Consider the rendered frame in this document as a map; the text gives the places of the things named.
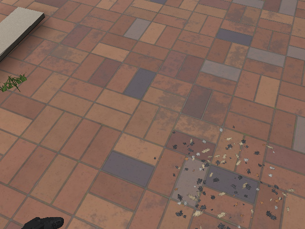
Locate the robot left hand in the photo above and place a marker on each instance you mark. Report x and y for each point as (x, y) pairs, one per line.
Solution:
(44, 223)

